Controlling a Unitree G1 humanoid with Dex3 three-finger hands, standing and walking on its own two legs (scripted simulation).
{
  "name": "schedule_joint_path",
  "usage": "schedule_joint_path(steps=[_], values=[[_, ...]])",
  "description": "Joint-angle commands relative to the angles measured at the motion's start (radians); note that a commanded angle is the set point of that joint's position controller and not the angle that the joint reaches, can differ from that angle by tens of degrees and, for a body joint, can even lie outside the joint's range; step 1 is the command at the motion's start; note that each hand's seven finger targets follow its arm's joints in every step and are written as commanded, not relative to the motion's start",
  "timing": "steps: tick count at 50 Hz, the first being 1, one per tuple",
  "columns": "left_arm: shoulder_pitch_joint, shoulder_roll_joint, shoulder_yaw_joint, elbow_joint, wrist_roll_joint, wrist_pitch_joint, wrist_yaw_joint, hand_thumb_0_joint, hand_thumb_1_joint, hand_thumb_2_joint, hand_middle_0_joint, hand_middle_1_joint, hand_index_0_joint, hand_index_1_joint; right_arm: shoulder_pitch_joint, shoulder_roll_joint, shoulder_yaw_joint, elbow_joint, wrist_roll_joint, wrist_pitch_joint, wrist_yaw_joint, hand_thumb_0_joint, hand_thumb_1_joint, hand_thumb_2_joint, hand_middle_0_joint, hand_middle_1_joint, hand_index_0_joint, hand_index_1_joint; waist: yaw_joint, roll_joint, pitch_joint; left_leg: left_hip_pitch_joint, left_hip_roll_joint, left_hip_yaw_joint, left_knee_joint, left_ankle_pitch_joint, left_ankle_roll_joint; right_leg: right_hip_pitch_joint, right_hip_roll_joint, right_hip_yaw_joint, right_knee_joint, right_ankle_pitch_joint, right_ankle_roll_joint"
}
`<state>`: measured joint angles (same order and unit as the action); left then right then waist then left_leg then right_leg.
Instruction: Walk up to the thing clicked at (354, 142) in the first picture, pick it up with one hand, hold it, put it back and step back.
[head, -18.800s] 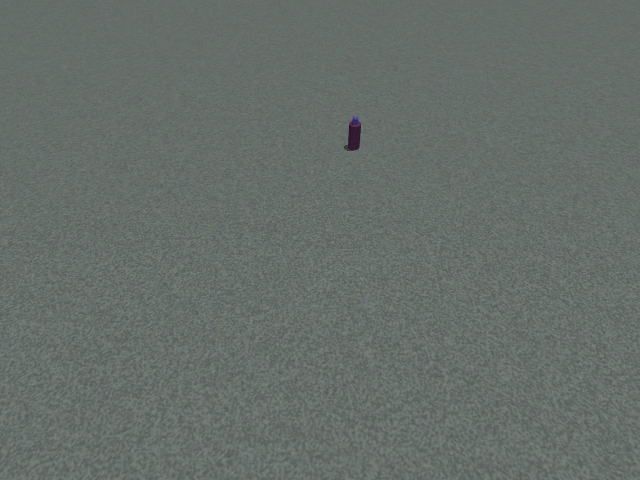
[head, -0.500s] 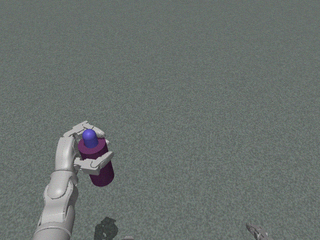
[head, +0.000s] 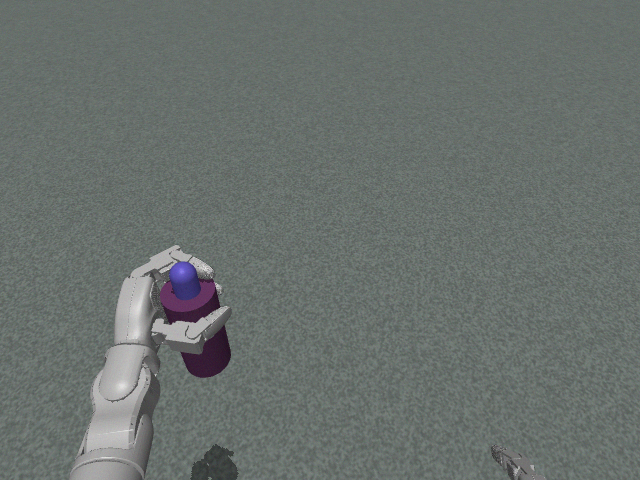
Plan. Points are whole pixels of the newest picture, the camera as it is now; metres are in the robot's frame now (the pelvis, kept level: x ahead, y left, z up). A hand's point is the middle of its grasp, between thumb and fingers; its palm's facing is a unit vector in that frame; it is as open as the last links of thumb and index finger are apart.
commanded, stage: hold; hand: left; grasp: from the side
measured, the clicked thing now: (196, 317) +0.33 +0.17 +0.02
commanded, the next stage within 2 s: none
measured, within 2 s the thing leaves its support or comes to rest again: neither
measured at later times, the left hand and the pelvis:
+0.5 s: hand (189, 306) +0.32 +0.17 +0.06, palm faces +0.05 -1.00 -0.03, open 7.7 cm; pelvis -0.01 +0.00 +0.00, yaw +0 degrees
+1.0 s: hand (186, 311) +0.31 +0.17 +0.06, palm faces +0.06 -1.00 -0.02, open 7.7 cm; pelvis -0.02 +0.00 +0.00, yaw +0 degrees
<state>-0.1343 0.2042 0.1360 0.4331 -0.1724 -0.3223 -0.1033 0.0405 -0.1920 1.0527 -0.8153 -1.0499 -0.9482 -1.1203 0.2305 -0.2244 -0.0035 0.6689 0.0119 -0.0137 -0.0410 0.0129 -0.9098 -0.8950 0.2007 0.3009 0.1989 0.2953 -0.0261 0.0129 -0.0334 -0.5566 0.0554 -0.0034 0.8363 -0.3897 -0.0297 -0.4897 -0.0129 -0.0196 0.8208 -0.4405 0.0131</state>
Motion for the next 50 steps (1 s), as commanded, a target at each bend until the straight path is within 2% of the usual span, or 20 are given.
schedule_joint_path(steps=[1, 4, 6, 8, 10, 13, 15, 17, 19, 20, 23, 27, 28, 31, 34, 35, 37, 42, 46, 50], values=[[-0.304, 0.126, 0.067, -0.274, -0.037, -0.102, 0.002, 0.000, 0.323, 1.204, -1.278, -1.383, -1.295, -1.377, -0.023, -0.129, -0.045, -0.123, 0.000, -0.039, -0.007, 0.000, -0.899, -0.898, 0.200, 0.300, 0.200, 0.300, 0.005, 0.009, -0.276, 0.198, -0.037, 0.012, -0.107, 0.270, 0.032, 0.084, 0.024, -0.013, -0.129, 0.345, -0.012], [-0.328, 0.160, 0.102, -0.276, -0.033, -0.110, 0.014, 0.000, 0.325, 1.220, -1.278, -1.388, -1.291, -1.385, -0.024, -0.132, -0.050, -0.116, 0.000, -0.037, -0.006, 0.000, -0.901, -0.899, 0.200, 0.300, 0.200, 0.300, 0.009, 0.007, -0.295, 0.202, -0.036, 0.013, -0.106, 0.279, 0.034, 0.090, 0.022, -0.011, -0.131, 0.355, -0.010], [-0.289, 0.102, 0.048, -0.243, -0.029, -0.107, 0.009, 0.000, 0.333, 1.223, -1.284, -1.401, -1.300, -1.396, -0.024, -0.126, -0.044, -0.125, -0.001, -0.036, -0.003, 0.000, -0.901, -0.899, 0.200, 0.300, 0.200, 0.300, -0.002, -0.007, -0.258, 0.199, -0.035, 0.012, -0.111, 0.282, 0.034, 0.081, 0.025, -0.014, -0.129, 0.355, -0.010], [-0.322, 0.142, 0.072, -0.287, -0.026, -0.113, 0.009, 0.000, 0.332, 1.223, -1.296, -1.404, -1.312, -1.399, -0.017, -0.130, -0.050, -0.115, -0.004, -0.037, -0.002, 0.000, -0.903, -0.899, 0.200, 0.300, 0.200, 0.300, 0.006, 0.047, -0.298, 0.227, -0.035, 0.012, -0.111, 0.297, 0.030, 0.080, 0.023, -0.013, -0.127, 0.358, -0.014], [-0.339, 0.123, 0.034, -0.305, -0.021, -0.114, -0.001, 0.000, 0.341, 1.208, -1.276, -1.383, -1.292, -1.376, -0.019, -0.130, -0.050, -0.121, -0.004, -0.038, -0.001, 0.000, -0.900, -0.899, 0.200, 0.300, 0.200, 0.300, -0.007, 0.042, -0.303, 0.242, -0.034, 0.011, -0.113, 0.299, 0.030, 0.077, 0.025, -0.013, -0.131, 0.359, -0.014], [-0.329, 0.116, 0.046, -0.267, -0.027, -0.111, 0.003, 0.000, 0.332, 1.208, -1.276, -1.382, -1.290, -1.377, -0.022, -0.130, -0.048, -0.119, -0.002, -0.042, -0.003, 0.000, -0.904, -0.900, 0.200, 0.300, 0.200, 0.300, -0.006, 0.001, -0.279, 0.219, -0.034, 0.009, -0.120, 0.258, 0.032, 0.086, 0.023, -0.012, -0.140, 0.334, -0.012], [-0.357, 0.153, 0.078, -0.325, -0.029, -0.121, 0.016, 0.000, 0.335, 1.196, -1.273, -1.372, -1.289, -1.366, -0.020, -0.127, -0.047, -0.112, -0.004, -0.043, -0.003, 0.000, -0.900, -0.899, 0.200, 0.300, 0.200, 0.300, 0.008, 0.043, -0.305, 0.236, -0.036, 0.011, -0.126, 0.251, 0.025, 0.093, 0.024, -0.014, -0.143, 0.319, -0.016], [-0.308, 0.103, 0.046, -0.271, -0.034, -0.112, 0.019, 0.000, 0.343, 1.226, -1.283, -1.399, -1.299, -1.393, -0.015, -0.128, -0.045, -0.110, -0.004, -0.045, 0.000, 0.000, -0.902, -0.900, 0.200, 0.300, 0.200, 0.300, -0.003, 0.010, -0.283, 0.230, -0.033, 0.008, -0.126, 0.265, 0.029, 0.083, 0.026, -0.017, -0.140, 0.333, -0.014], [-0.354, 0.141, 0.073, -0.269, -0.027, -0.120, 0.019, 0.000, 0.350, 1.233, -1.286, -1.402, -1.301, -1.397, -0.018, -0.134, -0.049, -0.101, -0.004, -0.047, -0.001, 0.000, -0.895, -0.898, 0.200, 0.300, 0.200, 0.300, 0.004, 0.036, -0.264, 0.215, -0.032, 0.010, -0.128, 0.247, 0.026, 0.067, 0.025, -0.016, -0.138, 0.316, -0.017], [-0.335, 0.119, 0.044, -0.227, -0.019, -0.117, 0.015, 0.000, 0.361, 1.234, -1.288, -1.403, -1.303, -1.398, -0.019, -0.128, -0.047, -0.101, -0.004, -0.043, -0.003, 0.000, -0.899, -0.900, 0.200, 0.300, 0.200, 0.300, -0.010, 0.010, -0.258, 0.212, -0.034, 0.010, -0.125, 0.244, 0.031, 0.066, 0.022, -0.014, -0.144, 0.319, -0.012], [-0.353, 0.150, 0.061, -0.266, -0.018, -0.122, 0.008, 0.000, 0.342, 1.235, -1.298, -1.414, -1.317, -1.407, -0.017, -0.132, -0.050, -0.107, -0.006, -0.044, 0.001, 0.000, -0.902, -0.899, 0.200, 0.300, 0.200, 0.300, 0.002, 0.036, -0.288, 0.224, -0.033, 0.006, -0.126, 0.262, 0.030, 0.087, 0.023, -0.015, -0.141, 0.329, -0.016], [-0.350, 0.129, 0.055, -0.247, -0.026, -0.117, 0.006, 0.000, 0.339, 1.239, -1.299, -1.414, -1.316, -1.408, -0.021, -0.130, -0.047, -0.111, -0.003, -0.043, 0.001, 0.000, -0.898, -0.899, 0.200, 0.300, 0.200, 0.300, 0.003, 0.025, -0.276, 0.224, -0.033, 0.009, -0.135, 0.252, 0.026, 0.087, 0.026, -0.018, -0.148, 0.318, -0.016], [-0.362, 0.142, 0.080, -0.249, -0.033, -0.119, 0.012, 0.000, 0.351, 1.237, -1.297, -1.411, -1.314, -1.405, -0.025, -0.133, -0.049, -0.112, 0.000, -0.042, 0.001, 0.000, -0.898, -0.899, 0.200, 0.300, 0.200, 0.300, 0.005, 0.007, -0.264, 0.210, -0.034, 0.010, -0.139, 0.232, 0.028, 0.089, 0.024, -0.017, -0.156, 0.303, -0.015], [-0.324, 0.109, 0.062, -0.207, -0.036, -0.119, 0.008, 0.000, 0.352, 1.242, -1.299, -1.413, -1.315, -1.407, -0.028, -0.126, -0.045, -0.109, -0.003, -0.048, 0.004, 0.000, -0.900, -0.900, 0.200, 0.300, 0.200, 0.300, 0.002, -0.009, -0.231, 0.184, -0.036, 0.014, -0.140, 0.198, 0.031, 0.071, 0.022, -0.015, -0.158, 0.279, -0.014], [-0.337, 0.134, 0.054, -0.263, -0.020, -0.130, 0.006, 0.000, 0.377, 1.238, -1.302, -1.411, -1.320, -1.404, -0.031, -0.131, -0.050, -0.117, -0.003, -0.048, 0.002, 0.000, -0.899, -0.899, 0.200, 0.300, 0.200, 0.300, 0.012, 0.027, -0.273, 0.219, -0.038, 0.015, -0.146, 0.204, 0.027, 0.082, 0.021, -0.016, -0.160, 0.276, -0.017], [-0.376, 0.131, 0.041, -0.306, -0.021, -0.140, 0.003, 0.000, 0.358, 1.232, -1.292, -1.401, -1.309, -1.395, -0.028, -0.134, -0.051, -0.122, -0.005, -0.050, 0.002, 0.000, -0.900, -0.900, 0.200, 0.300, 0.200, 0.300, -0.002, 0.026, -0.297, 0.235, -0.036, 0.012, -0.144, 0.211, 0.027, 0.085, 0.024, -0.017, -0.154, 0.282, -0.017], [-0.328, 0.134, 0.058, -0.277, -0.024, -0.136, 0.008, 0.000, 0.360, 1.232, -1.293, -1.399, -1.309, -1.393, -0.027, -0.129, -0.048, -0.116, -0.003, -0.051, 0.003, 0.000, -0.902, -0.900, 0.200, 0.300, 0.200, 0.300, 0.011, 0.025, -0.290, 0.223, -0.038, 0.013, -0.145, 0.207, 0.026, 0.092, 0.024, -0.016, -0.155, 0.278, -0.017], [-0.357, 0.131, 0.061, -0.232, -0.025, -0.128, 0.022, 0.000, 0.346, 1.240, -1.273, -1.397, -1.287, -1.394, -0.021, -0.131, -0.043, -0.102, -0.003, -0.052, -0.005, 0.000, -0.901, -0.902, 0.200, 0.300, 0.200, 0.300, -0.012, -0.010, -0.253, 0.216, -0.037, 0.014, -0.145, 0.209, 0.033, 0.081, 0.021, -0.010, -0.164, 0.296, -0.009], [-0.369, 0.142, 0.076, -0.220, -0.021, -0.137, 0.018, 0.000, 0.359, 1.255, -1.291, -1.415, -1.306, -1.411, -0.044, -0.128, -0.044, -0.112, -0.001, -0.052, -0.006, 0.000, -0.898, -0.901, 0.200, 0.300, 0.200, 0.300, 0.004, 0.006, -0.233, 0.196, -0.041, 0.016, -0.156, 0.152, 0.032, 0.067, 0.017, -0.010, -0.176, 0.233, -0.013], [-0.382, 0.114, 0.034, -0.253, -0.024, -0.141, -0.001, 0.000, 0.363, 1.251, -1.304, -1.425, -1.322, -1.417, -0.044, -0.121, -0.040, -0.121, -0.004, -0.060, -0.005, 0.000, -0.901, -0.900, 0.200, 0.300, 0.200, 0.300, -0.001, 0.015, -0.277, 0.218, -0.044, 0.020, -0.142, 0.200, 0.033, 0.096, 0.016, -0.004, -0.172, 0.287, -0.010]])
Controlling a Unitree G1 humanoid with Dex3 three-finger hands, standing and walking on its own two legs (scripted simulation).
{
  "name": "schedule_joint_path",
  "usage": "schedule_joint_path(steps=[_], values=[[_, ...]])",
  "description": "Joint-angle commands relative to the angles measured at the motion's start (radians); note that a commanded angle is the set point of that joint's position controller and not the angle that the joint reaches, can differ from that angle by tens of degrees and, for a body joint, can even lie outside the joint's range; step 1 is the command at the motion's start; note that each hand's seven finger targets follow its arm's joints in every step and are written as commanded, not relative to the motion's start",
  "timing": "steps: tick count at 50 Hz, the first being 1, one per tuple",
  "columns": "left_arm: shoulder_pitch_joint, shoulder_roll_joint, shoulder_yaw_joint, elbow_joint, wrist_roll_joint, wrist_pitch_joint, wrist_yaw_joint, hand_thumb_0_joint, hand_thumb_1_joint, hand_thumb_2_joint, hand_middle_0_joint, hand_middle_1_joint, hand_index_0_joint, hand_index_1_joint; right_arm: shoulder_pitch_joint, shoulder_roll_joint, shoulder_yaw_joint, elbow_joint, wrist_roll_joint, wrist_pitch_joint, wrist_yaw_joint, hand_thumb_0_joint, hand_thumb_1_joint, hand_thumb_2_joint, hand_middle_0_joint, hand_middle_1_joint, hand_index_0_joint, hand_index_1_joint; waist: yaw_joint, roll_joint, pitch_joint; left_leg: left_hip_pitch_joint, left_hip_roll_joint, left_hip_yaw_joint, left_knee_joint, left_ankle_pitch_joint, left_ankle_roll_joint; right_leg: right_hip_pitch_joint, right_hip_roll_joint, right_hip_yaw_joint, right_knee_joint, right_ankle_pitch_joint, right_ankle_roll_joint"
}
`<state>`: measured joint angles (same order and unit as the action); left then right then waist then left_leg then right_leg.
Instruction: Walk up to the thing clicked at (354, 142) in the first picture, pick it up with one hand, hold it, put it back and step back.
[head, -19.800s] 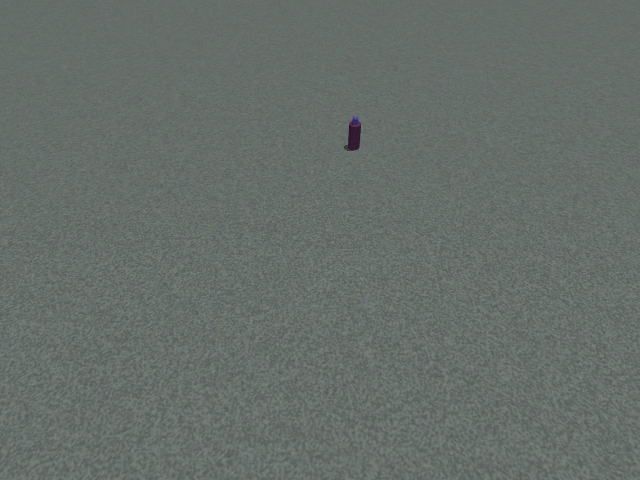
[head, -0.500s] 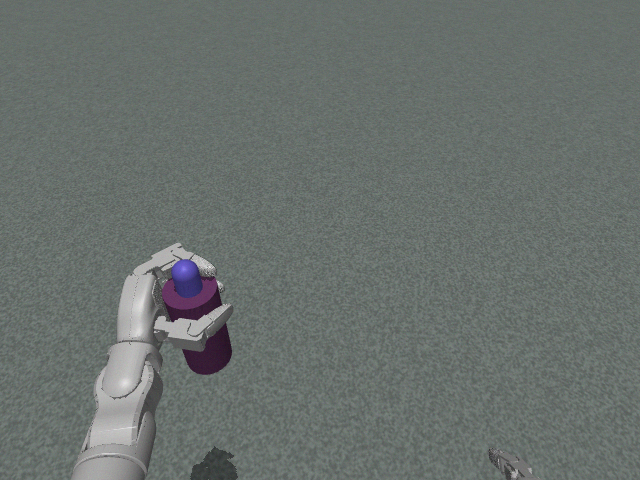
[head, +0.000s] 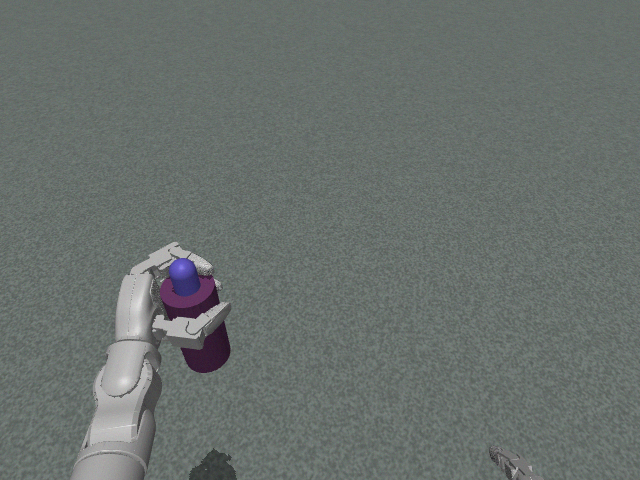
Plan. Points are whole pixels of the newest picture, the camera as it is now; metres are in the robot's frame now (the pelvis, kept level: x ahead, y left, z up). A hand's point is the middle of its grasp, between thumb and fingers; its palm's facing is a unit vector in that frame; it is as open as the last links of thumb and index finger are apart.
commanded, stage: hold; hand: left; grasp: from the side
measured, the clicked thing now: (195, 313) +0.33 +0.17 +0.02
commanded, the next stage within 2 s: crouch in 1.04 s
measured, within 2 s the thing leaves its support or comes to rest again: neither
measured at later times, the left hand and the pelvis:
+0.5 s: hand (193, 303) +0.33 +0.17 +0.05, palm faces +0.05 -1.00 -0.02, open 7.7 cm; pelvis +0.00 +0.00 +0.00, yaw +0 degrees
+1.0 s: hand (191, 300) +0.33 +0.17 +0.05, palm faces +0.04 -1.00 -0.02, open 7.7 cm; pelvis +0.01 +0.01 +0.00, yaw +0 degrees
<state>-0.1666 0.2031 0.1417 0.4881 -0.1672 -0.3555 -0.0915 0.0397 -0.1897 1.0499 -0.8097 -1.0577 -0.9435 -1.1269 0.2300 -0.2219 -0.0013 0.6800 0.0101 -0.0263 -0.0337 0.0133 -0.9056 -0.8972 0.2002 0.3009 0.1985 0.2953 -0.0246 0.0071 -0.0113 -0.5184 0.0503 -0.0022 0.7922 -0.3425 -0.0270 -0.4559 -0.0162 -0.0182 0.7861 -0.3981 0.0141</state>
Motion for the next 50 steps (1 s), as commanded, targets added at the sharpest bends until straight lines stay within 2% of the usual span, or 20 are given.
schedule_joint_path(steps=[1, 4, 6, 8, 9, 10, 11, 15, 16, 20, 21, 24, 26, 28, 31, 35, 41, 42, 47, 50], values=[[-0.338, 0.137, 0.046, -0.299, -0.026, -0.101, -0.011, 0.000, 0.354, 1.257, -1.289, -1.414, -1.305, -1.410, -0.024, -0.134, -0.050, -0.123, -0.002, -0.045, -0.013, 0.000, -0.900, -0.902, 0.200, 0.300, 0.200, 0.300, -0.002, 0.033, -0.333, 0.198, -0.039, 0.019, -0.097, 0.169, 0.029, 0.066, 0.021, -0.006, -0.133, 0.260, -0.013], [-0.296, 0.116, 0.039, -0.264, -0.032, -0.090, -0.014, 0.000, 0.350, 1.236, -1.264, -1.387, -1.278, -1.384, -0.025, -0.136, -0.048, -0.117, 0.000, -0.045, -0.013, 0.000, -0.900, -0.901, 0.200, 0.300, 0.200, 0.300, -0.005, -0.001, -0.303, 0.191, -0.033, 0.012, -0.100, 0.186, 0.029, 0.066, 0.025, -0.014, -0.131, 0.273, -0.013], [-0.317, 0.122, 0.051, -0.241, -0.034, -0.090, -0.009, 0.000, 0.334, 1.252, -1.286, -1.407, -1.299, -1.406, -0.040, -0.136, -0.049, -0.115, 0.001, -0.047, -0.010, 0.000, -0.899, -0.901, 0.200, 0.300, 0.200, 0.300, -0.007, 0.007, -0.245, 0.161, -0.031, 0.010, -0.113, 0.128, 0.028, 0.026, 0.027, -0.018, -0.136, 0.215, -0.016], [-0.378, 0.127, 0.061, -0.290, -0.038, -0.103, -0.004, 0.000, 0.347, 1.263, -1.281, -1.407, -1.293, -1.406, -0.046, -0.132, -0.049, -0.125, 0.002, -0.049, -0.006, 0.000, -0.894, -0.901, 0.200, 0.300, 0.200, 0.300, -0.002, 0.029, -0.260, 0.156, -0.028, 0.004, -0.119, 0.100, 0.024, 0.009, 0.029, -0.024, -0.127, 0.181, -0.022], [-0.376, 0.151, 0.083, -0.289, -0.035, -0.109, 0.001, 0.000, 0.354, 1.253, -1.279, -1.400, -1.292, -1.398, -0.049, -0.134, -0.048, -0.131, -0.001, -0.049, -0.006, 0.000, -0.895, -0.901, 0.200, 0.300, 0.200, 0.300, 0.002, 0.031, -0.253, 0.156, -0.028, 0.002, -0.123, 0.078, 0.023, 0.007, 0.030, -0.025, -0.128, 0.156, -0.021], [-0.327, 0.137, 0.076, -0.249, -0.033, -0.108, -0.002, 0.000, 0.362, 1.248, -1.274, -1.403, -1.292, -1.397, -0.042, -0.134, -0.049, -0.124, -0.001, -0.048, -0.005, 0.000, -0.895, -0.900, 0.200, 0.300, 0.200, 0.300, 0.008, 0.030, -0.251, 0.151, -0.027, 0.001, -0.123, 0.082, 0.022, 0.006, 0.032, -0.027, -0.122, 0.155, -0.022], [-0.337, 0.131, 0.058, -0.306, -0.033, -0.118, -0.004, 0.000, 0.385, 1.266, -1.285, -1.416, -1.302, -1.411, -0.047, -0.132, -0.047, -0.138, -0.002, -0.052, -0.004, 0.000, -0.894, -0.900, 0.200, 0.300, 0.200, 0.300, 0.008, 0.035, -0.283, 0.168, -0.031, 0.007, -0.114, 0.111, 0.023, 0.031, 0.028, -0.021, -0.124, 0.186, -0.021], [-0.315, 0.169, 0.080, -0.332, -0.030, -0.121, -0.007, 0.000, 0.321, 1.261, -1.294, -1.423, -1.308, -1.422, -0.026, -0.135, -0.050, -0.125, -0.001, -0.049, -0.009, 0.000, -0.910, -0.904, 0.200, 0.300, 0.200, 0.300, 0.011, 0.051, -0.350, 0.204, -0.035, 0.013, -0.092, 0.193, 0.025, 0.077, 0.026, -0.011, -0.119, 0.269, -0.016], [-0.332, 0.123, 0.032, -0.365, -0.034, -0.121, -0.013, 0.000, 0.333, 1.247, -1.285, -1.407, -1.298, -1.405, -0.044, -0.130, -0.044, -0.144, 0.001, -0.053, -0.011, 0.000, -0.908, -0.904, 0.199, 0.300, 0.200, 0.300, -0.002, 0.034, -0.334, 0.199, -0.034, 0.012, -0.095, 0.191, 0.024, 0.072, 0.027, -0.013, -0.121, 0.271, -0.016], [-0.277, 0.122, 0.055, -0.224, -0.036, -0.098, -0.012, 0.000, 0.326, 1.249, -1.272, -1.400, -1.284, -1.400, -0.025, -0.140, -0.053, -0.107, 0.001, -0.051, -0.013, 0.000, -0.903, -0.903, 0.199, 0.300, 0.200, 0.300, -0.012, -0.005, -0.271, 0.161, -0.029, 0.011, -0.095, 0.149, 0.031, 0.022, 0.028, -0.012, -0.126, 0.237, -0.014], [-0.337, 0.104, 0.025, -0.287, -0.040, -0.107, -0.017, 0.000, 0.334, 1.263, -1.278, -1.408, -1.289, -1.409, -0.033, -0.135, -0.049, -0.119, 0.001, -0.053, -0.010, 0.000, -0.902, -0.903, 0.199, 0.300, 0.200, 0.300, -0.023, 0.004, -0.257, 0.156, -0.029, 0.007, -0.099, 0.133, 0.030, 0.010, 0.028, -0.015, -0.126, 0.222, -0.015], [-0.351, 0.134, 0.048, -0.313, -0.031, -0.108, -0.011, 0.000, 0.329, 1.248, -1.276, -1.396, -1.288, -1.396, -0.048, -0.129, -0.044, -0.141, 0.002, -0.054, -0.016, 0.000, -0.899, -0.902, 0.200, 0.300, 0.200, 0.300, -0.005, 0.013, -0.285, 0.161, -0.036, 0.015, -0.096, 0.127, 0.031, 0.035, 0.019, -0.008, -0.140, 0.215, -0.014], [-0.313, 0.112, 0.032, -0.294, -0.032, -0.109, -0.013, 0.000, 0.340, 1.252, -1.278, -1.403, -1.293, -1.400, -0.053, -0.128, -0.043, -0.141, 0.000, -0.059, -0.014, 0.000, -0.900, -0.901, 0.200, 0.300, 0.200, 0.300, -0.003, 0.009, -0.276, 0.159, -0.036, 0.011, -0.096, 0.133, 0.030, 0.039, 0.022, -0.012, -0.132, 0.220, -0.014], [-0.320, 0.147, 0.064, -0.330, -0.031, -0.113, -0.007, 0.000, 0.333, 1.243, -1.269, -1.396, -1.283, -1.394, -0.050, -0.126, -0.043, -0.140, 0.002, -0.058, -0.013, 0.000, -0.902, -0.903, 0.200, 0.300, 0.200, 0.300, 0.012, 0.035, -0.310, 0.175, -0.039, 0.015, -0.095, 0.159, 0.027, 0.060, 0.021, -0.011, -0.130, 0.244, -0.016], [-0.286, 0.134, 0.064, -0.303, -0.028, -0.098, 0.004, 0.000, 0.331, 1.247, -1.266, -1.399, -1.280, -1.397, -0.040, -0.121, -0.040, -0.136, -0.001, -0.052, -0.019, 0.000, -0.904, -0.903, 0.200, 0.300, 0.200, 0.300, 0.005, 0.013, -0.320, 0.171, -0.040, 0.017, -0.082, 0.207, 0.032, 0.080, 0.019, -0.008, -0.127, 0.305, -0.008], [-0.315, 0.149, 0.080, -0.283, -0.023, -0.102, 0.007, 0.000, 0.314, 1.256, -1.268, -1.404, -1.281, -1.404, -0.047, -0.126, -0.046, -0.132, -0.002, -0.050, -0.013, 0.000, -0.902, -0.903, 0.199, 0.300, 0.200, 0.300, 0.003, 0.019, -0.279, 0.156, -0.032, 0.010, -0.094, 0.164, 0.029, 0.040, 0.025, -0.017, -0.120, 0.245, -0.015], [-0.352, 0.139, 0.048, -0.359, -0.030, -0.120, -0.012, 0.000, 0.347, 1.259, -1.281, -1.412, -1.295, -1.410, -0.040, -0.133, -0.049, -0.147, 0.001, -0.050, -0.008, 0.000, -0.904, -0.904, 0.199, 0.300, 0.200, 0.300, 0.003, 0.077, -0.341, 0.217, -0.025, -0.001, -0.097, 0.193, 0.017, 0.035, 0.032, -0.025, -0.103, 0.250, -0.024], [-0.309, 0.116, 0.030, -0.336, -0.033, -0.112, -0.013, 0.000, 0.348, 1.248, -1.279, -1.412, -1.295, -1.407, -0.037, -0.135, -0.050, -0.151, 0.002, -0.051, -0.009, 0.000, -0.904, -0.903, 0.200, 0.300, 0.200, 0.300, 0.000, 0.054, -0.344, 0.222, -0.024, -0.003, -0.093, 0.215, 0.018, 0.049, 0.033, -0.028, -0.100, 0.267, -0.023], [-0.290, 0.099, 0.018, -0.312, -0.039, -0.095, -0.016, 0.000, 0.273, 1.227, -1.263, -1.392, -1.276, -1.392, -0.032, -0.131, -0.047, -0.134, 0.004, -0.059, -0.007, 0.000, -0.910, -0.904, 0.199, 0.300, 0.200, 0.300, -0.011, 0.025, -0.289, 0.185, -0.025, 0.002, -0.084, 0.212, 0.026, 0.033, 0.030, -0.023, -0.111, 0.279, -0.017], [-0.309, 0.127, 0.042, -0.329, -0.029, -0.092, -0.001, 0.000, 0.306, 1.246, -1.273, -1.399, -1.284, -1.400, -0.039, -0.135, -0.050, -0.143, 0.004, -0.058, -0.007, 0.000, -0.901, -0.903, 0.199, 0.300, 0.200, 0.300, -0.001, 0.020, -0.286, 0.181, -0.025, 0.001, -0.092, 0.197, 0.025, 0.041, 0.031, -0.025, -0.112, 0.264, -0.018]])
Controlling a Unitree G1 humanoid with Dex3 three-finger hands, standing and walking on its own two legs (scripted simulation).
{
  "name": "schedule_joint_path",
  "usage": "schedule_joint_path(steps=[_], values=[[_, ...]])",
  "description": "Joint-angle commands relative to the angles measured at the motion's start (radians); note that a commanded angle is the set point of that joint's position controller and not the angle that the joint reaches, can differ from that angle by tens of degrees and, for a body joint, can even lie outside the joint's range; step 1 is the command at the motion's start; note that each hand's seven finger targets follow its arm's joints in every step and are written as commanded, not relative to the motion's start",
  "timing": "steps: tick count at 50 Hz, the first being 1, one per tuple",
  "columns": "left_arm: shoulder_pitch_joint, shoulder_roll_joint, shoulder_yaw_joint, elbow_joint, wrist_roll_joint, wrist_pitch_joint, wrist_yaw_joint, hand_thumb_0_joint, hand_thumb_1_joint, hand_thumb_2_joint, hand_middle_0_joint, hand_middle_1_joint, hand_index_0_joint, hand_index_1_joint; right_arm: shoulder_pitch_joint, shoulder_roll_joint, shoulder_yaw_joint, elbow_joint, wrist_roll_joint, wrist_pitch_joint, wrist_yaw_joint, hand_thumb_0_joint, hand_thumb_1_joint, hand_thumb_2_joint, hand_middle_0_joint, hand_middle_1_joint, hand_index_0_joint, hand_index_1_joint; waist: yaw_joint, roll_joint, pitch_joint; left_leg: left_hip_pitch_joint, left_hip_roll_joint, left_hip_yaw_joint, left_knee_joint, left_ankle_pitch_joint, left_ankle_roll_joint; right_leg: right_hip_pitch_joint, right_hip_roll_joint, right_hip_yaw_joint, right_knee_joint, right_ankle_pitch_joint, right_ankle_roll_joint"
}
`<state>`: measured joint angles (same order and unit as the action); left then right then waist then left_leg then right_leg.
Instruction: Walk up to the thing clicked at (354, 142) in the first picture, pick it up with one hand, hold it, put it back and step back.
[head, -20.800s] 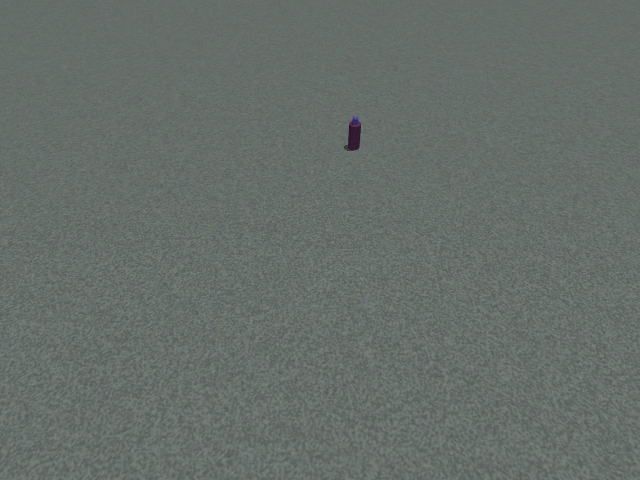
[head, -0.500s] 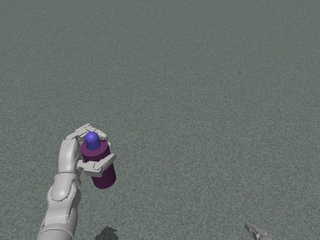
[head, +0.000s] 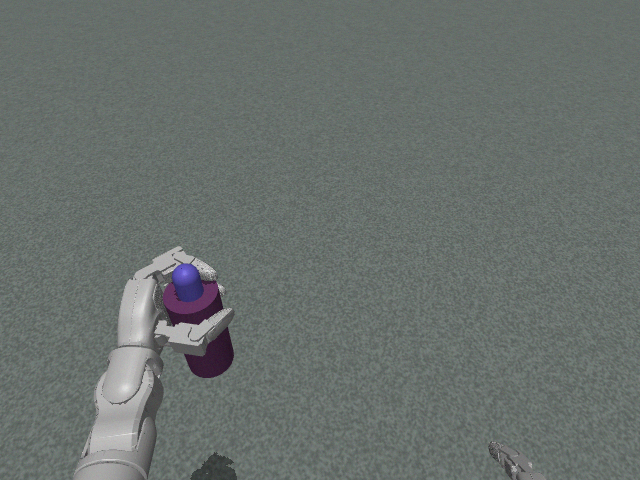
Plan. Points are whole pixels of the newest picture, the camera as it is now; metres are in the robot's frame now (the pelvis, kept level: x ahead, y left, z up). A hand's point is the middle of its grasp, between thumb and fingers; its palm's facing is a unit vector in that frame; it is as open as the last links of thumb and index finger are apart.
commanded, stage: hold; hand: left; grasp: from the side
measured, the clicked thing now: (199, 318) +0.33 +0.17 +0.02
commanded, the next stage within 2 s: crouch in 0.04 s
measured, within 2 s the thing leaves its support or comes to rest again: neither
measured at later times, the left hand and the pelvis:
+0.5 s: hand (210, 336) +0.32 +0.17 -0.02, palm faces +0.07 -1.00 +0.00, open 7.7 cm; pelvis -0.02 +0.00 -0.03, yaw +0 degrees
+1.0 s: hand (230, 385) +0.35 +0.18 -0.28, palm faces +0.06 -1.00 -0.02, open 7.7 cm; pelvis -0.06 +0.00 -0.24, yaw -3 degrees
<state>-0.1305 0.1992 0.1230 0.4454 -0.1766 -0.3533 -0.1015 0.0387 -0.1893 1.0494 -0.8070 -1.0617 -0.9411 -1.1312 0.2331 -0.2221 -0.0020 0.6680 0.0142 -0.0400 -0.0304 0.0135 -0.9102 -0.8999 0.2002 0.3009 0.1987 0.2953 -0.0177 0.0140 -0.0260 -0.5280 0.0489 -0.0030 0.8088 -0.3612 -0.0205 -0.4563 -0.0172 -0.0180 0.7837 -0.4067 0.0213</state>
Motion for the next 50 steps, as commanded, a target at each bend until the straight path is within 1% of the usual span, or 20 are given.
schedule_joint_path(steps=[1, 7, 8, 9, 12, 13, 18, 19, 21, 23, 27, 29, 31, 33, 34, 36, 40, 42, 47, 50], values=[[-0.326, 0.134, 0.073, -0.272, -0.019, -0.095, 0.012, 0.000, 0.293, 1.245, -1.269, -1.405, -1.283, -1.404, -0.039, -0.132, -0.049, -0.124, -0.002, -0.042, -0.009, 0.000, -0.901, -0.902, 0.199, 0.300, 0.200, 0.300, -0.004, 0.019, -0.267, 0.187, -0.024, 0.002, -0.106, 0.215, 0.019, 0.034, 0.032, -0.025, -0.107, 0.268, -0.025], [-0.337, 0.154, 0.094, -0.302, -0.019, -0.104, 0.014, 0.000, 0.390, 1.317, -1.323, -1.458, -1.331, -1.463, -0.042, -0.124, -0.046, -0.132, -0.006, -0.037, -0.007, 0.000, -0.904, -0.909, 0.200, 0.300, 0.200, 0.300, 0.005, 0.038, -0.315, 0.185, -0.031, 0.009, -0.097, 0.230, 0.021, 0.070, 0.026, -0.016, -0.106, 0.293, -0.023], [-0.322, 0.122, 0.060, -0.284, -0.014, -0.101, 0.012, 0.000, 0.405, 1.244, -1.299, -1.388, -1.312, -1.383, -0.044, -0.127, -0.047, -0.134, -0.004, -0.038, -0.006, 0.000, -0.869, -0.898, 0.199, 0.300, 0.200, 0.300, -0.004, 0.034, -0.287, 0.189, -0.028, 0.007, -0.106, 0.218, 0.018, 0.055, 0.030, -0.022, -0.105, 0.276, -0.025], [-0.293, 0.127, 0.061, -0.281, -0.008, -0.099, 0.013, 0.000, 0.414, 1.226, -1.315, -1.389, -1.330, -1.380, -0.042, -0.127, -0.048, -0.134, -0.004, -0.037, -0.006, 0.000, -0.877, -0.901, 0.199, 0.300, 0.200, 0.300, 0.006, 0.032, -0.298, 0.195, -0.029, 0.011, -0.100, 0.234, 0.020, 0.060, 0.029, -0.018, -0.109, 0.290, -0.024], [-0.318, 0.110, 0.057, -0.204, -0.005, -0.100, 0.011, 0.000, 0.401, 1.205, -1.298, -1.366, -1.311, -1.358, -0.041, -0.127, -0.051, -0.123, -0.007, -0.035, -0.005, 0.000, -0.879, -0.902, 0.199, 0.300, 0.200, 0.300, -0.027, -0.010, -0.259, 0.156, -0.026, 0.008, -0.088, 0.210, 0.028, 0.024, 0.027, -0.017, -0.103, 0.282, -0.021], [-0.319, 0.120, 0.073, -0.194, -0.006, -0.102, 0.012, 0.000, 0.373, 1.201, -1.292, -1.361, -1.305, -1.355, -0.036, -0.126, -0.051, -0.116, -0.008, -0.035, -0.003, 0.000, -0.878, -0.902, 0.199, 0.300, 0.200, 0.300, -0.019, -0.014, -0.244, 0.132, -0.026, 0.007, -0.081, 0.207, 0.030, 0.015, 0.026, -0.017, -0.100, 0.282, -0.021], [-0.378, 0.086, 0.073, -0.072, -0.006, -0.155, 0.000, 0.000, 0.359, 1.231, -1.315, -1.399, -1.332, -1.391, -0.042, -0.138, -0.064, -0.103, -0.016, -0.043, 0.016, 0.000, -0.874, -0.900, 0.199, 0.300, 0.200, 0.300, -0.042, -0.012, -0.181, 0.021, -0.023, -0.005, -0.043, 0.044, 0.028, -0.147, 0.028, -0.021, -0.042, 0.122, -0.031], [-0.368, 0.104, 0.095, -0.044, -0.005, -0.173, 0.000, 0.000, 0.348, 1.234, -1.295, -1.393, -1.313, -1.384, -0.042, -0.140, -0.064, -0.104, -0.018, -0.044, 0.021, 0.000, -0.871, -0.899, 0.199, 0.300, 0.200, 0.300, -0.033, -0.012, -0.195, 0.001, -0.023, -0.006, -0.021, 0.042, 0.027, -0.166, 0.028, -0.020, -0.019, 0.117, -0.033], [-0.398, 0.089, 0.082, -0.009, -0.003, -0.218, -0.010, 0.000, 0.366, 1.233, -1.288, -1.390, -1.306, -1.381, -0.035, -0.140, -0.065, -0.101, -0.025, -0.052, 0.028, 0.000, -0.872, -0.899, 0.199, 0.300, 0.200, 0.300, -0.045, -0.017, -0.252, -0.039, -0.027, -0.007, 0.045, 0.055, 0.029, -0.211, 0.023, -0.015, 0.037, 0.131, -0.034], [-0.391, 0.137, 0.137, 0.063, 0.002, -0.265, -0.013, 0.000, 0.314, 1.247, -1.299, -1.405, -1.313, -1.401, -0.017, -0.151, -0.076, -0.088, -0.033, -0.056, 0.032, 0.000, -0.885, -0.903, 0.199, 0.300, 0.200, 0.300, -0.042, -0.024, -0.300, -0.111, -0.031, -0.011, 0.120, 0.052, 0.033, -0.265, 0.024, -0.009, 0.101, 0.123, -0.033], [-0.478, 0.142, 0.145, 0.112, -0.012, -0.379, -0.043, 0.000, 0.305, 1.254, -1.322, -1.431, -1.338, -1.426, -0.026, -0.152, -0.068, -0.094, -0.046, -0.071, 0.046, 0.000, -0.888, -0.903, 0.199, 0.300, 0.200, 0.300, -0.062, 0.006, -0.421, -0.275, -0.036, -0.025, 0.289, -0.037, 0.032, -0.459, 0.028, -0.003, 0.260, 0.029, -0.038], [-0.529, 0.181, 0.178, 0.126, -0.021, -0.432, -0.054, 0.000, 0.293, 1.252, -1.320, -1.426, -1.333, -1.424, -0.024, -0.161, -0.066, -0.085, -0.052, -0.076, 0.050, 0.000, -0.892, -0.904, 0.198, 0.300, 0.199, 0.300, -0.058, 0.059, -0.488, -0.347, -0.034, -0.040, 0.370, -0.071, 0.028, -0.567, 0.030, -0.003, 0.350, -0.018, -0.044], [-0.556, 0.194, 0.171, 0.151, -0.018, -0.467, -0.067, 0.000, 0.317, 1.231, -1.298, -1.392, -1.310, -1.390, -0.024, -0.170, -0.063, -0.081, -0.059, -0.074, 0.050, 0.000, -0.887, -0.903, 0.198, 0.300, 0.199, 0.300, -0.054, 0.090, -0.557, -0.381, -0.028, -0.049, 0.439, -0.062, 0.028, -0.654, 0.034, -0.004, 0.424, -0.025, -0.049], [-0.550, 0.206, 0.181, 0.202, -0.013, -0.482, -0.079, 0.000, 0.311, 1.225, -1.292, -1.375, -1.300, -1.376, -0.024, -0.182, -0.061, -0.077, -0.063, -0.068, 0.050, 0.000, -0.886, -0.903, 0.198, 0.300, 0.199, 0.300, -0.053, 0.085, -0.603, -0.446, -0.028, -0.057, 0.507, -0.034, 0.029, -0.717, 0.037, -0.009, 0.496, -0.013, -0.051], [-0.586, 0.273, 0.224, 0.161, -0.007, -0.495, -0.079, 0.000, 0.301, 1.217, -1.282, -1.358, -1.287, -1.361, -0.023, -0.190, -0.063, -0.079, -0.066, -0.065, 0.050, 0.000, -0.883, -0.903, 0.198, 0.300, 0.199, 0.300, -0.025, 0.124, -0.637, -0.450, -0.026, -0.056, 0.532, -0.013, 0.026, -0.745, 0.039, -0.005, 0.532, -0.004, -0.055], [-0.558, 0.240, 0.213, 0.210, -0.007, -0.499, -0.093, 0.000, 0.302, 1.228, -1.294, -1.363, -1.297, -1.368, -0.029, -0.193, -0.058, -0.080, -0.072, -0.054, 0.055, 0.000, -0.890, -0.905, 0.198, 0.300, 0.199, 0.300, -0.027, 0.133, -0.690, -0.468, -0.022, -0.064, 0.584, 0.048, 0.024, -0.808, 0.042, -0.018, 0.601, 0.028, -0.059], [-0.568, 0.263, 0.269, 0.243, -0.027, -0.493, -0.092, 0.000, 0.305, 1.260, -1.295, -1.369, -1.291, -1.381, -0.032, -0.204, -0.062, -0.073, -0.077, -0.039, 0.060, 0.000, -0.900, -0.910, 0.198, 0.300, 0.199, 0.300, -0.029, 0.097, -0.732, -0.601, -0.021, -0.058, 0.694, 0.047, 0.031, -0.856, 0.046, -0.005, 0.671, 0.037, -0.052], [-0.566, 0.220, 0.236, 0.269, -0.025, -0.489, -0.108, 0.000, 0.326, 1.276, -1.294, -1.378, -1.293, -1.389, -0.020, -0.211, -0.066, -0.055, -0.081, -0.036, 0.070, 0.000, -0.901, -0.910, 0.198, 0.300, 0.199, 0.300, -0.050, 0.089, -0.761, -0.630, -0.020, -0.068, 0.746, 0.060, 0.031, -0.921, 0.050, -0.025, 0.739, 0.048, -0.056], [-0.623, 0.242, 0.244, 0.308, -0.008, -0.505, -0.134, 0.000, 0.350, 1.261, -1.291, -1.367, -1.293, -1.374, -0.011, -0.207, -0.063, -0.010, -0.098, -0.034, 0.085, 0.000, -0.905, -0.909, 0.198, 0.300, 0.199, 0.300, -0.069, 0.043, -0.785, -0.770, -0.017, -0.062, 0.895, 0.056, 0.043, -1.008, 0.053, -0.022, 0.847, 0.055, -0.049], [-0.679, 0.298, 0.314, 0.342, -0.006, -0.532, -0.128, 0.000, 0.340, 1.251, -1.262, -1.353, -1.266, -1.358, -0.027, -0.211, -0.054, -0.002, -0.108, -0.031, 0.097, 0.000, -0.907, -0.910, 0.198, 0.300, 0.199, 0.300, -0.052, 0.067, -0.779, -0.830, -0.015, -0.065, 0.957, 0.015, 0.038, -1.107, 0.055, -0.035, 0.935, 0.001, -0.056]])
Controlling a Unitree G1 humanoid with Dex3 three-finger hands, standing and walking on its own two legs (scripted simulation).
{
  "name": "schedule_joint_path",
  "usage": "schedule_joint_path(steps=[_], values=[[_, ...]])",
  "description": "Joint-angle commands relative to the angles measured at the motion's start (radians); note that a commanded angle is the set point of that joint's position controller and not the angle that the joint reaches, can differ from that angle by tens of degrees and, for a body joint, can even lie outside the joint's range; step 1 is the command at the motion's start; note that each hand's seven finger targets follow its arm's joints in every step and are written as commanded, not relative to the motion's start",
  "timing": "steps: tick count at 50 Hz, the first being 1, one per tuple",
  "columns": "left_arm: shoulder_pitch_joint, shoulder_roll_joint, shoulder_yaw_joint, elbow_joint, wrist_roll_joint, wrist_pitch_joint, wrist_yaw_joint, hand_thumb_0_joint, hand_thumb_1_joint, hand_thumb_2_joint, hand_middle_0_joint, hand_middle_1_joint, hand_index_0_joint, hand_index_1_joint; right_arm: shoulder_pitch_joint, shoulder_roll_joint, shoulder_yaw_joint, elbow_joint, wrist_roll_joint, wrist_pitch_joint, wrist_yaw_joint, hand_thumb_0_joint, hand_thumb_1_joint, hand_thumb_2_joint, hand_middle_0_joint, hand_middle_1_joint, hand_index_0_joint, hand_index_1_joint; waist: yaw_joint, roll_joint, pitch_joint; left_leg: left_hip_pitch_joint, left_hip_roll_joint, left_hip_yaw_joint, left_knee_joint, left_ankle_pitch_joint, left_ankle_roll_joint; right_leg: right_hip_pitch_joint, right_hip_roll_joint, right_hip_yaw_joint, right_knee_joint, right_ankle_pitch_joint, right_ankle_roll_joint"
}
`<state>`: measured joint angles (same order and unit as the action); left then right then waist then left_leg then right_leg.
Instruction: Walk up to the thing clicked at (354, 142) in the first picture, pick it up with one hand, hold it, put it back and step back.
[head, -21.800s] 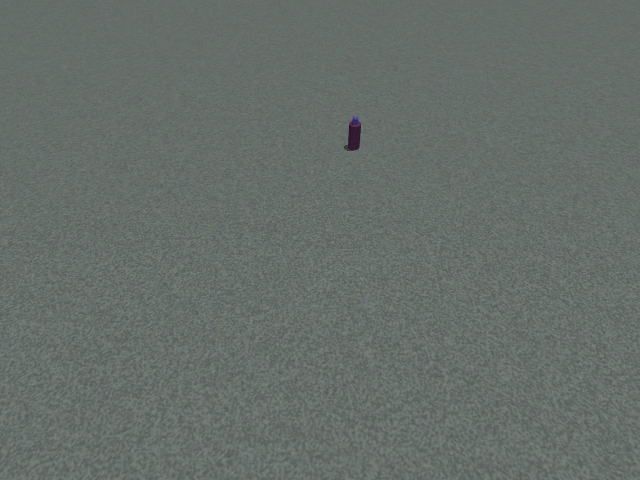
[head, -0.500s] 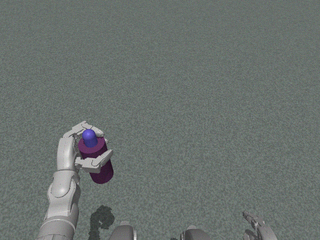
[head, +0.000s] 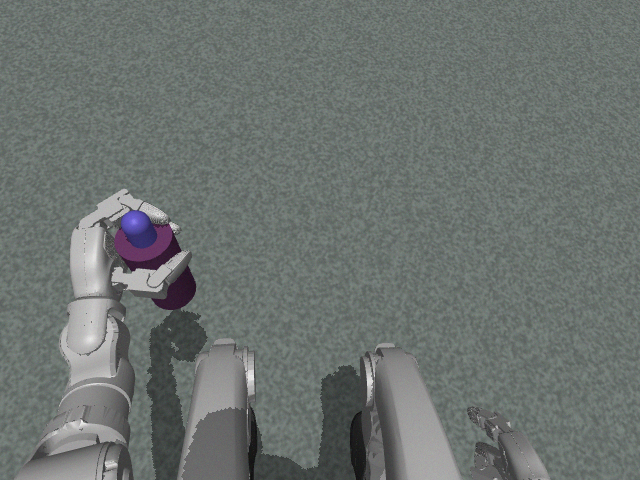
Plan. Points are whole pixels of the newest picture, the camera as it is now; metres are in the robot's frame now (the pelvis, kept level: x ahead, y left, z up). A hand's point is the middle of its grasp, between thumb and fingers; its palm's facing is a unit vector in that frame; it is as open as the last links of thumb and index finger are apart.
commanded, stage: crouch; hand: left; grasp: from the side
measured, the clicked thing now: (156, 258) +0.39 +0.21 -0.07
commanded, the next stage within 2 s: lower in 1.10 s
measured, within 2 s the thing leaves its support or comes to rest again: neither
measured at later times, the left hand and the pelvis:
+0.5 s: hand (179, 270) +0.41 +0.22 -0.19, palm faces +0.15 -0.99 -0.01, open 7.7 cm; pelvis -0.03 +0.00 -0.15, yaw -3 degrees
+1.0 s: hand (185, 278) +0.42 +0.23 -0.26, palm faces +0.14 -0.99 -0.01, open 7.7 cm; pelvis -0.02 +0.00 -0.19, yaw -6 degrees
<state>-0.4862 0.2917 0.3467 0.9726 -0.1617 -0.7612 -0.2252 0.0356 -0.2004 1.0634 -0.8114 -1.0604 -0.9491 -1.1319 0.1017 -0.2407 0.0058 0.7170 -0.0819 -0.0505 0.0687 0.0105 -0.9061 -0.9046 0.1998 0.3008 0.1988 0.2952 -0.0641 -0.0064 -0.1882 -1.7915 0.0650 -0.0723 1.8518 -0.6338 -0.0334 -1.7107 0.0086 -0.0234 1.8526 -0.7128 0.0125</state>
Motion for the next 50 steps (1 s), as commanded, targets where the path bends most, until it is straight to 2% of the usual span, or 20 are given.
schedule_joint_path(steps=[1, 6, 8, 13, 15, 16, 17, 21, 26, 27, 29, 30, 33, 34, 36, 39, 40, 46, 48, 50], values=[[-0.346, 0.245, 0.117, -0.212, -0.018, -0.136, 0.003, 0.000, 0.309, 1.263, -1.263, -1.358, -1.264, -1.368, 0.094, -0.190, -0.059, -0.054, -0.016, -0.017, 0.001, 0.000, -0.905, -0.910, 0.198, 0.300, 0.199, 0.300, 0.007, 0.099, -0.627, 0.398, -0.032, 0.012, -0.067, 0.252, 0.050, 0.138, 0.031, -0.021, -0.121, 0.276, -0.047], [-0.399, 0.284, 0.148, -0.212, 0.001, -0.163, 0.021, 0.000, 0.291, 1.312, -1.261, -1.386, -1.261, -1.399, 0.077, -0.189, -0.047, -0.032, -0.037, -0.008, 0.007, 0.000, -0.909, -0.912, 0.199, 0.300, 0.199, 0.300, 0.006, 0.141, -0.650, 0.320, -0.026, 0.030, 0.021, 0.177, 0.042, 0.084, 0.036, -0.010, -0.046, 0.209, -0.046], [-0.463, 0.296, 0.141, -0.233, 0.008, -0.164, 0.023, 0.000, 0.269, 1.302, -1.260, -1.377, -1.257, -1.393, 0.082, -0.190, -0.045, -0.034, -0.041, -0.004, 0.008, 0.000, -0.916, -0.914, 0.199, 0.300, 0.199, 0.300, -0.009, 0.173, -0.668, 0.283, -0.027, 0.034, 0.051, 0.145, 0.037, 0.061, 0.037, -0.013, -0.014, 0.187, -0.048], [-0.491, 0.326, 0.141, -0.131, 0.027, -0.135, 0.016, 0.000, 0.215, 1.239, -1.235, -1.326, -1.231, -1.342, 0.073, -0.207, -0.037, -0.022, -0.040, 0.010, 0.003, 0.000, -0.912, -0.912, 0.199, 0.300, 0.199, 0.300, -0.038, 0.178, -0.591, 0.168, -0.027, 0.039, 0.103, 0.004, 0.032, -0.040, 0.040, -0.045, 0.054, 0.082, -0.050], [-0.484, 0.304, 0.125, -0.108, 0.024, -0.122, 0.002, 0.000, 0.246, 1.246, -1.235, -1.329, -1.234, -1.343, 0.071, -0.216, -0.034, -0.018, -0.040, 0.013, 0.002, 0.000, -0.910, -0.911, 0.199, 0.300, 0.199, 0.300, -0.045, 0.173, -0.561, 0.151, -0.030, 0.035, 0.121, -0.010, 0.033, -0.079, 0.040, -0.061, 0.078, 0.074, -0.050], [-0.479, 0.297, 0.124, -0.091, 0.021, -0.115, -0.002, 0.000, 0.259, 1.244, -1.247, -1.334, -1.246, -1.346, 0.076, -0.219, -0.029, -0.016, -0.042, 0.014, 0.003, 0.000, -0.909, -0.910, 0.199, 0.300, 0.199, 0.300, -0.055, 0.161, -0.566, 0.136, -0.031, 0.032, 0.143, 0.010, 0.034, -0.074, 0.040, -0.069, 0.093, 0.096, -0.049], [-0.495, 0.334, 0.146, -0.094, 0.016, -0.112, -0.001, 0.000, 0.257, 1.239, -1.245, -1.326, -1.244, -1.339, 0.072, -0.224, -0.026, -0.021, -0.040, 0.015, 0.001, 0.000, -0.906, -0.909, 0.199, 0.300, 0.199, 0.300, -0.044, 0.154, -0.544, 0.098, -0.034, 0.034, 0.154, -0.010, 0.036, -0.087, 0.039, -0.069, 0.099, 0.073, -0.048], [-0.461, 0.355, 0.178, -0.067, 0.004, -0.106, -0.001, 0.000, 0.276, 1.243, -1.252, -1.339, -1.254, -1.349, 0.072, -0.233, -0.011, -0.021, -0.040, 0.021, 0.004, 0.000, -0.905, -0.908, 0.199, 0.300, 0.200, 0.300, -0.039, 0.110, -0.536, 0.021, -0.035, 0.034, 0.213, 0.008, 0.040, -0.074, 0.046, -0.076, 0.143, 0.087, -0.044], [-0.487, 0.416, 0.214, -0.110, 0.011, -0.118, -0.003, 0.000, 0.329, 1.262, -1.251, -1.347, -1.255, -1.354, 0.072, -0.245, 0.004, -0.021, -0.051, 0.030, 0.005, 0.000, -0.906, -0.909, 0.199, 0.300, 0.200, 0.300, -0.042, 0.139, -0.553, -0.001, -0.031, 0.029, 0.269, 0.044, 0.040, -0.076, 0.053, -0.084, 0.192, 0.139, -0.042], [-0.457, 0.438, 0.237, -0.092, 0.015, -0.117, 0.002, 0.000, 0.324, 1.261, -1.244, -1.341, -1.247, -1.348, 0.073, -0.248, 0.005, -0.013, -0.052, 0.031, 0.003, 0.000, -0.906, -0.909, 0.199, 0.300, 0.200, 0.300, -0.029, 0.134, -0.546, -0.013, -0.030, 0.033, 0.280, 0.048, 0.041, -0.074, 0.056, -0.080, 0.195, 0.141, -0.041], [-0.477, 0.402, 0.208, -0.118, 0.014, -0.124, 0.000, 0.000, 0.319, 1.269, -1.249, -1.350, -1.253, -1.357, 0.072, -0.245, 0.014, -0.011, -0.060, 0.034, 0.007, 0.000, -0.910, -0.910, 0.199, 0.300, 0.200, 0.300, -0.048, 0.151, -0.529, -0.028, -0.027, 0.028, 0.296, 0.048, 0.039, -0.075, 0.058, -0.083, 0.205, 0.148, -0.040], [-0.473, 0.423, 0.227, -0.129, 0.009, -0.126, 0.001, 0.000, 0.343, 1.267, -1.253, -1.349, -1.257, -1.355, 0.071, -0.249, 0.017, -0.015, -0.059, 0.035, 0.006, 0.000, -0.908, -0.909, 0.199, 0.300, 0.200, 0.300, -0.043, 0.155, -0.541, -0.028, -0.026, 0.023, 0.299, 0.054, 0.038, -0.074, 0.060, -0.090, 0.217, 0.154, -0.042], [-0.435, 0.401, 0.202, -0.097, 0.016, -0.118, -0.002, 0.000, 0.335, 1.262, -1.256, -1.353, -1.261, -1.358, 0.066, -0.256, 0.019, -0.003, -0.065, 0.039, 0.007, 0.000, -0.912, -0.909, 0.199, 0.300, 0.200, 0.300, -0.045, 0.179, -0.506, -0.023, -0.022, 0.016, 0.308, 0.033, 0.034, -0.119, 0.065, -0.105, 0.240, 0.134, -0.045], [-0.465, 0.395, 0.187, -0.132, 0.019, -0.122, -0.005, 0.000, 0.347, 1.274, -1.256, -1.356, -1.262, -1.362, 0.064, -0.260, 0.019, -0.006, -0.070, 0.042, 0.009, 0.000, -0.909, -0.909, 0.199, 0.300, 0.200, 0.300, -0.062, 0.198, -0.513, -0.010, -0.021, 0.008, 0.310, 0.033, 0.032, -0.126, 0.065, -0.114, 0.247, 0.140, -0.046], [-0.433, 0.433, 0.217, -0.131, 0.022, -0.118, 0.000, 0.000, 0.333, 1.270, -1.265, -1.364, -1.270, -1.369, 0.065, -0.271, 0.020, -0.003, -0.074, 0.044, 0.009, 0.000, -0.912, -0.910, 0.199, 0.300, 0.200, 0.300, -0.046, 0.221, -0.509, 0.006, -0.019, 0.005, 0.317, 0.043, 0.028, -0.140, 0.068, -0.122, 0.262, 0.148, -0.049], [-0.428, 0.394, 0.181, -0.136, 0.017, -0.116, -0.011, 0.000, 0.340, 1.283, -1.282, -1.390, -1.290, -1.392, 0.064, -0.278, 0.030, -0.003, -0.078, 0.050, 0.013, 0.000, -0.916, -0.910, 0.199, 0.300, 0.200, 0.300, -0.070, 0.234, -0.514, 0.034, -0.017, -0.013, 0.331, 0.074, 0.025, -0.153, 0.069, -0.139, 0.287, 0.184, -0.049], [-0.431, 0.418, 0.195, -0.152, 0.015, -0.116, -0.010, 0.000, 0.351, 1.276, -1.285, -1.382, -1.291, -1.385, 0.056, -0.281, 0.028, -0.002, -0.077, 0.050, 0.011, 0.000, -0.914, -0.910, 0.199, 0.300, 0.200, 0.300, -0.058, 0.229, -0.507, 0.016, -0.018, -0.010, 0.339, 0.074, 0.027, -0.159, 0.069, -0.134, 0.290, 0.184, -0.049], [-0.382, 0.387, 0.184, -0.133, -0.005, -0.120, 0.000, 0.000, 0.355, 1.284, -1.277, -1.383, -1.284, -1.386, 0.042, -0.285, 0.045, -0.006, -0.087, 0.055, 0.017, 0.000, -0.917, -0.911, 0.199, 0.300, 0.200, 0.300, -0.069, 0.208, -0.478, -0.021, -0.017, -0.019, 0.380, 0.107, 0.028, -0.136, 0.073, -0.142, 0.308, 0.219, -0.042], [-0.383, 0.416, 0.202, -0.142, 0.000, -0.125, 0.009, 0.000, 0.362, 1.298, -1.302, -1.403, -1.310, -1.405, 0.040, -0.287, 0.050, -0.008, -0.092, 0.056, 0.018, 0.000, -0.917, -0.910, 0.200, 0.300, 0.200, 0.300, -0.068, 0.196, -0.476, -0.044, -0.017, -0.017, 0.396, 0.122, 0.031, -0.108, 0.076, -0.138, 0.307, 0.237, -0.039], [-0.387, 0.403, 0.190, -0.160, 0.001, -0.132, 0.015, 0.000, 0.327, 1.296, -1.315, -1.414, -1.324, -1.415, 0.030, -0.289, 0.055, -0.013, -0.097, 0.058, 0.021, 0.000, -0.920, -0.911, 0.199, 0.300, 0.200, 0.300, -0.073, 0.204, -0.473, -0.025, -0.015, -0.025, 0.399, 0.123, 0.029, -0.123, 0.076, -0.147, 0.316, 0.236, -0.040]])
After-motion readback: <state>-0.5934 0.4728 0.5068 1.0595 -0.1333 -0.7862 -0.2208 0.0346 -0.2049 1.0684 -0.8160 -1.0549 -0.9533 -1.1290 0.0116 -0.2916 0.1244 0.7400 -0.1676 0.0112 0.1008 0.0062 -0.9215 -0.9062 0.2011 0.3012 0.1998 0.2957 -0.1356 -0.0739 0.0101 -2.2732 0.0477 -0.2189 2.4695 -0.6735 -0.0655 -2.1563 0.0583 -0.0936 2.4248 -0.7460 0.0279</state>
